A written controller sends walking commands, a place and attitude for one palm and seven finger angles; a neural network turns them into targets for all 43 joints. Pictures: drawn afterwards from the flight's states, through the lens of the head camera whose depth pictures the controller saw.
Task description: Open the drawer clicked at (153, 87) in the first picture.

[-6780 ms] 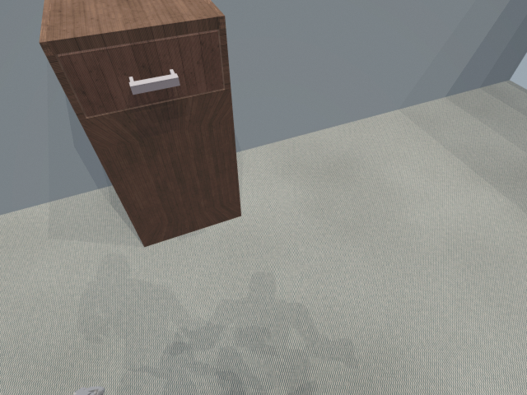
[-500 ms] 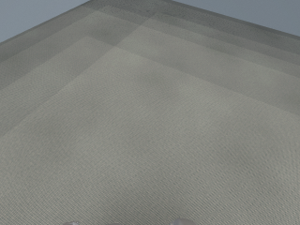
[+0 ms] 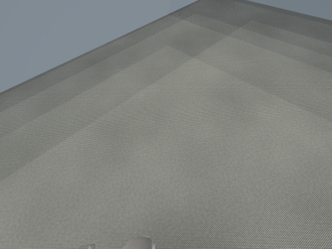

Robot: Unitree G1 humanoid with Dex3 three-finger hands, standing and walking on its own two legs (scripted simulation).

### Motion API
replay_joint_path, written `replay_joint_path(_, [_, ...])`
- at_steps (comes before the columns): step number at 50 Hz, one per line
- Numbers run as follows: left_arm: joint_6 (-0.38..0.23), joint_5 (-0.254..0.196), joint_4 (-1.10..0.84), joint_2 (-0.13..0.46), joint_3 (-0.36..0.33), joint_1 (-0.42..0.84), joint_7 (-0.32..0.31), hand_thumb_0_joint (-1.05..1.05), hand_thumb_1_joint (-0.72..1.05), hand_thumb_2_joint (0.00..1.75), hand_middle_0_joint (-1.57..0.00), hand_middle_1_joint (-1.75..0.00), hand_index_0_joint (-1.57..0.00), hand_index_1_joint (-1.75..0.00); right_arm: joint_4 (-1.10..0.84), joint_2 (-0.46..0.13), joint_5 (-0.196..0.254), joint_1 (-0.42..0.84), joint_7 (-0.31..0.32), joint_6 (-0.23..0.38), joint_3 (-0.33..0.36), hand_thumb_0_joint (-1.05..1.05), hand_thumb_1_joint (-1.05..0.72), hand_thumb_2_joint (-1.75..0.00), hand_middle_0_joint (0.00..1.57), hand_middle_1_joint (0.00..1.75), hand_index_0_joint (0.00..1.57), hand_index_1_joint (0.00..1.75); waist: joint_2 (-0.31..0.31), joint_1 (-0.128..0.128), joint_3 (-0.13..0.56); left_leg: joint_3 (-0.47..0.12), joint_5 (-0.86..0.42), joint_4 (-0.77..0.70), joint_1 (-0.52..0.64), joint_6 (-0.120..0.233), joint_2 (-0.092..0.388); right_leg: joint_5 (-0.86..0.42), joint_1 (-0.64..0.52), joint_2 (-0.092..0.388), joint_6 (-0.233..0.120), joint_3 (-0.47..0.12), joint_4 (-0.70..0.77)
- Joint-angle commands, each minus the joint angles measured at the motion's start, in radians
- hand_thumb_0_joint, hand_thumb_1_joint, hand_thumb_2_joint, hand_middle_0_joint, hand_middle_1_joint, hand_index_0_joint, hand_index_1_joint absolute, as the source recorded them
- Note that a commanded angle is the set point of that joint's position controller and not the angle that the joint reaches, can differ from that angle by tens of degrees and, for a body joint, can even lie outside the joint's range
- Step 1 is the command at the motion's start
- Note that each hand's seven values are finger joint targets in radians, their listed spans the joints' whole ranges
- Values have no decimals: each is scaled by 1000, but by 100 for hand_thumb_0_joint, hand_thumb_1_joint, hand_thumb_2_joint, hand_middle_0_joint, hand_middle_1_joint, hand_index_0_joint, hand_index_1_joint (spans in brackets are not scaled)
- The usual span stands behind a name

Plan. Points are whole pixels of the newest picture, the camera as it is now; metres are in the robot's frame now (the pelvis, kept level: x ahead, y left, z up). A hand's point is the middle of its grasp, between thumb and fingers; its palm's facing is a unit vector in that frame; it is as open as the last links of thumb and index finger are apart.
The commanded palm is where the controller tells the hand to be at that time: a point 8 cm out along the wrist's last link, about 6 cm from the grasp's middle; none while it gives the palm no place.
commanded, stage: turn to face it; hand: left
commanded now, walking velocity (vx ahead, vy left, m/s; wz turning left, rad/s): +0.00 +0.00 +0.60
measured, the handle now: out of the picture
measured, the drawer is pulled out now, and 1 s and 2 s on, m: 0.00 0.00 0.00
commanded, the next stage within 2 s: none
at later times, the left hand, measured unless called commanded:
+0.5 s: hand out of the picture -0.03 +0.26 -0.17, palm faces +0.35 -0.89 -0.28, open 7.3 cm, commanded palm none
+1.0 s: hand out of the picture -0.04 +0.18 -0.14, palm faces +0.57 -0.77 -0.28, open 7.3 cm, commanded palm none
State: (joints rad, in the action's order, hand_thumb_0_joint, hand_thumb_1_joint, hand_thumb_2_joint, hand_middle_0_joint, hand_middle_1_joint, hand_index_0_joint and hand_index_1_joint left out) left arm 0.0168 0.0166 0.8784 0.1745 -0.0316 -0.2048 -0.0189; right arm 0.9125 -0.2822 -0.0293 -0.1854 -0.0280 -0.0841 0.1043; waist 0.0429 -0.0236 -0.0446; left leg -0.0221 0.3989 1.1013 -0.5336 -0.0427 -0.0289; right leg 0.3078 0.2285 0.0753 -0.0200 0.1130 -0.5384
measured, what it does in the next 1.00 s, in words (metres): steps on the spot, turning left: left foot, then right foot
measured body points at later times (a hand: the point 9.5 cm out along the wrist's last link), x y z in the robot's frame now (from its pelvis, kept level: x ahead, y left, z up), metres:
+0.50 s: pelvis -0.02 +0.03 -0.01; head +0.02 +0.05 +0.44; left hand -0.05 +0.31 -0.15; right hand +0.17 -0.18 -0.14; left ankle -0.05 +0.13 -0.74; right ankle +0.01 -0.11 -0.67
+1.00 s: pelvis +0.00 -0.02 +0.00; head +0.04 -0.03 +0.45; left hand -0.07 +0.22 -0.12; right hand +0.21 -0.21 -0.15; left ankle -0.10 +0.10 -0.66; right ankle +0.05 -0.10 -0.74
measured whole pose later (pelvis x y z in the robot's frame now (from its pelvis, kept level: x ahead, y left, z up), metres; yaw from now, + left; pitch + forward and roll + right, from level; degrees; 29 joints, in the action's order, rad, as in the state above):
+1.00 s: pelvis +0.00 -0.02 +0.00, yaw +37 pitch -1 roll +3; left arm 0.01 0.02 0.88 0.18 -0.03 -0.21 -0.02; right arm 0.94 -0.27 -0.02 -0.19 -0.04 -0.10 0.09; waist 0.02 -0.03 -0.08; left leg 0.03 0.41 1.03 -0.45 -0.07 0.03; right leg 0.29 0.20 0.13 -0.02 0.22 -0.51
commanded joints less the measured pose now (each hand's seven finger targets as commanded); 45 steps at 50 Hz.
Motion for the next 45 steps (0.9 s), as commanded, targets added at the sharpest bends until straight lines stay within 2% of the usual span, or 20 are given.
replay_joint_path(1, [-34,7,-69,188,-45,-2,-18,0,90,90,-20,-30,-20,-30,-68,-46,8,29,-8,21,6,0,-90,-90,20,30,20,30,-216,12,6,23,-43,83,-72,-39,58,-380,-77,232,-70,-101,206])
replay_joint_path(7, [-26,15,-34,231,-58,-88,-17,0,90,90,-20,-30,-20,-30,-94,-33,12,140,-7,25,-12,0,-90,-90,20,30,20,30,-225,70,44,83,34,-153,-11,-43,71,-493,-183,286,-104,-61,168])
replay_joint_path(10, [-19,16,-25,257,-69,-89,-15,0,90,90,-20,-30,-20,-30,-98,-26,17,138,-5,36,-24,0,-90,-90,20,30,20,30,-258,77,83,122,47,-312,75,-24,66,-556,-200,304,-106,-32,117])
replay_joint_path(12, [-14,15,-19,264,-75,-80,-12,0,90,90,-20,-30,-20,-30,-97,-29,19,111,-2,43,-25,0,-90,-90,20,30,20,30,-274,68,99,149,11,-430,147,-11,57,-570,-191,306,-83,0,68])
replay_joint_path(14, [-7,3,-17,261,-78,-66,-6,0,90,90,-20,-30,-20,-30,-83,-62,15,39,0,54,-16,0,-90,-90,20,30,20,30,-209,23,132,151,-172,-642,321,10,55,-494,-109,278,-19,61,-59])
replay_joint_path(15, [-4,-4,-33,233,-77,-67,-1,0,90,90,-20,-30,-20,-30,-70,-141,9,-27,3,65,3,0,-90,-90,20,30,20,30,-40,-17,180,5,-381,-712,517,64,168,-327,66,225,38,93,-244])
replay_joint_path(16, [-3,-7,-78,165,-57,-31,8,0,90,90,-20,-30,-20,-30,-68,-248,9,-87,7,67,29,0,-90,-90,20,30,20,30,260,-51,179,-310,-796,-712,657,187,423,291,362,90,112,93,-462])
replay_joint_path(17, [7,3,-114,169,-49,37,2,0,90,90,-20,-30,-20,-30,-38,-256,15,-153,15,63,29,0,-90,-90,20,30,20,30,176,-76,170,-316,-900,-697,613,265,476,357,403,71,109,-10,-577])
replay_joint_path(19, [13,-4,-85,168,-59,62,-4,0,90,90,-20,-30,-20,-30,-46,-199,10,-75,35,66,17,0,-90,-90,20,30,20,30,224,-49,119,-250,-773,-702,498,244,380,248,405,74,113,-87,-653])
replay_joint_path(22, [15,-1,-48,170,-64,10,10,0,90,90,-20,-30,-20,-30,-84,-150,8,46,33,72,-3,0,-90,-90,20,30,20,30,97,13,66,-160,-601,-740,369,193,274,118,314,54,115,-88,-608])
replay_joint_path(29, [13,-6,-87,148,-55,53,4,0,90,90,-20,-30,-20,-30,-74,-160,3,3,28,64,10,0,-90,-90,20,30,20,30,95,-10,79,-259,-494,-738,367,214,253,139,234,-4,112,-90,-351])
replay_joint_path(32, [2,-12,-87,145,-52,16,0,0,90,90,-20,-30,-20,-30,-83,-162,2,27,26,57,16,0,-90,-90,20,30,20,30,121,10,86,-294,-547,-690,305,198,227,108,100,-43,101,-70,-168])
replay_joint_path(34, [-11,-13,-71,164,-58,-63,-3,0,90,90,-20,-30,-20,-30,-95,-147,11,52,25,55,16,0,-90,-90,20,30,20,30,86,55,106,-282,-479,-608,204,147,176,-60,-76,-39,93,-67,65])
replay_joint_path(35, [-25,-2,-69,224,-71,-102,-10,0,90,90,-20,-30,-20,-30,-104,-96,20,33,21,57,10,0,-90,-90,20,30,20,30,-73,71,136,-208,-302,-466,78,82,94,-109,-230,101,57,-199,206])
replay_joint_path(36, [-32,14,-75,331,-90,-107,-18,0,90,90,-20,-30,-20,-30,-133,-27,21,20,15,57,-2,0,-90,-90,20,30,20,30,-365,74,126,-18,155,-211,-105,-5,-59,-274,-285,396,-67,-485,264])
replay_joint_path(37, [-31,4,-76,314,-90,-103,-22,0,90,90,-20,-30,-20,-30,-130,-85,10,42,18,49,14,0,-90,-90,20,30,20,30,-342,84,128,-72,210,-35,-63,7,5,-313,-166,438,-129,-457,251])
replay_joint_path(38, [-27,3,-82,277,-79,-43,-22,0,90,90,-20,-30,-20,-30,-113,-76,10,55,16,40,17,0,-90,-90,20,30,20,30,-266,54,70,-74,158,80,-61,6,19,-270,-86,386,-135,-408,247])
replay_joint_path(39, [-26,3,-94,239,-66,17,-20,0,90,90,-20,-30,-20,-30,-87,-69,8,38,8,32,16,0,-90,-90,20,30,20,30,-207,23,26,-58,75,143,-62,-1,38,-241,-44,322,-114,-304,237])
replay_joint_path(41, [-28,8,-106,195,-52,73,-20,0,90,90,-20,-30,-20,-30,-60,-49,8,-4,-5,25,11,0,-90,-90,20,30,20,30,-206,-8,5,-16,-12,147,-37,-17,54,-263,-11,255,-79,-157,222])
replay_joint_path(45, [-28,9,-78,207,-52,-1,-19,0,90,90,-20,-30,-20,-30,-61,-41,8,33,-9,18,1,0,-90,-90,20,30,20,30,-234,30,22,35,-16,22,-31,-37,61,-298,-96,253,-83,-83,219])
